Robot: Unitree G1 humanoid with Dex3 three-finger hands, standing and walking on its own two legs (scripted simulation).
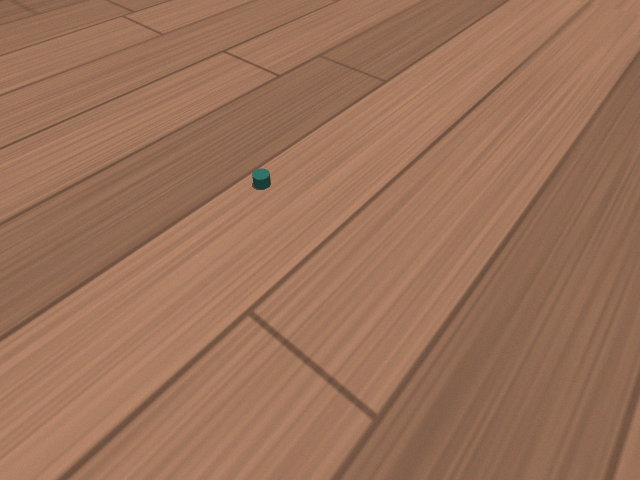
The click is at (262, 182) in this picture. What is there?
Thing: low tin
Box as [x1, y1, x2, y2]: [252, 168, 270, 189]
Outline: 266,169 257,169 252,173 254,186 259,189 266,188 270,184 269,173
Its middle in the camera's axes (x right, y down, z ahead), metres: -0.28 -0.27 +1.86
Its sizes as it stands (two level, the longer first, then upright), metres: 0.081 0.081 0.062
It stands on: the floor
